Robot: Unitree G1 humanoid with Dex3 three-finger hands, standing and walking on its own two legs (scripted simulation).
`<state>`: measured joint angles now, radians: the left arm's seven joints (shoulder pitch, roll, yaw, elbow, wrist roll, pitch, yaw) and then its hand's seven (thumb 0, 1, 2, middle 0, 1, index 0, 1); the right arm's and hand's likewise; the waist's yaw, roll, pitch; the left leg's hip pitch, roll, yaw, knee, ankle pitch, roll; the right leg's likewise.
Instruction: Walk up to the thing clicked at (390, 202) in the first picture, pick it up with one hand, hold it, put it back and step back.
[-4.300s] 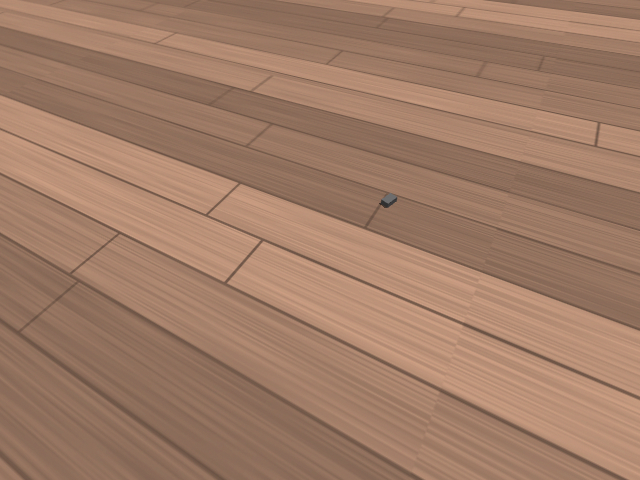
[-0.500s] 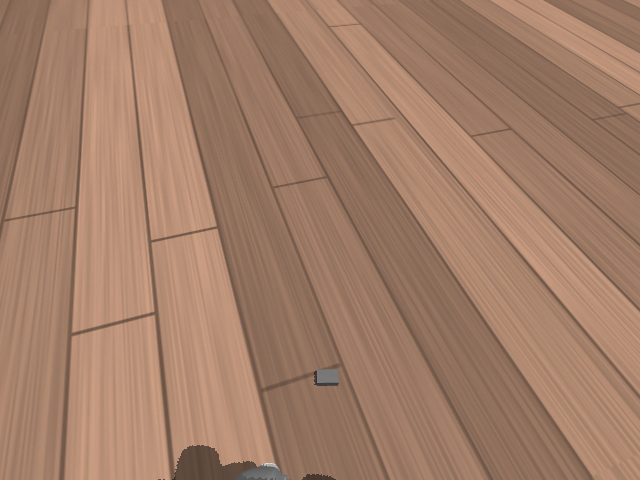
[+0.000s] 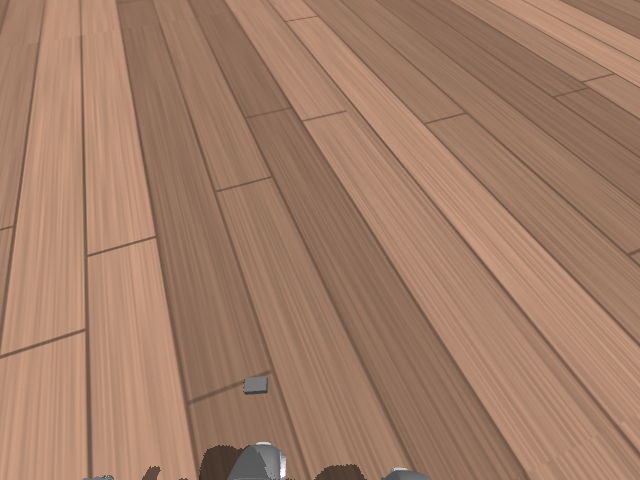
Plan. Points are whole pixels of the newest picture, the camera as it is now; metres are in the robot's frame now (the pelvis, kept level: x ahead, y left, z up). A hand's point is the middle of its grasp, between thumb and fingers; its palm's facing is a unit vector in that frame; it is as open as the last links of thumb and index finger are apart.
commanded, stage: walk up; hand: left
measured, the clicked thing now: (256, 385) +0.47 +0.23 -0.72
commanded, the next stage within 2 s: none
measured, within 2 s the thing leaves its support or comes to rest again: neither
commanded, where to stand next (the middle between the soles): +0.10 -0.02 m, yaw +3 degrees
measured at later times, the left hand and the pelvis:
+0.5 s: hand out of the picture +0.09 +0.18 -0.10, palm faces +0.09 -0.92 -0.39, open 7.3 cm; pelvis +0.02 -0.09 +0.04, yaw +4 degrees
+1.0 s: hand out of the picture +0.06 +0.23 -0.12, palm faces +0.12 -0.95 -0.30, open 7.3 cm; pelvis +0.02 -0.03 +0.05, yaw +6 degrees
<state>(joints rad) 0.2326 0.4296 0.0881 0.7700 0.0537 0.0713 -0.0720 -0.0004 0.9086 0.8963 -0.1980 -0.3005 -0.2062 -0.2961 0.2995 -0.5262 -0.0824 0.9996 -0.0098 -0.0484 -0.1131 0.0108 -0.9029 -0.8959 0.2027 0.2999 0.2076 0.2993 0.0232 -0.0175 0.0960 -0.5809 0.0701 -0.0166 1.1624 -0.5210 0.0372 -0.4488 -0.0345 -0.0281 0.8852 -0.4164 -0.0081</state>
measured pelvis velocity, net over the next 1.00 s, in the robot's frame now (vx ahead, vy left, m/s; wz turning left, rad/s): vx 0.02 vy -0.03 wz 0.11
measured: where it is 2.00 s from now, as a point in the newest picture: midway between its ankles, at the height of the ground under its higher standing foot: outside the picture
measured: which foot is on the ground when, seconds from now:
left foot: up 0.00-0.12, down 0.14-0.32, up 0.34-0.68, down 0.70-1.00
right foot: down 0.00-1.00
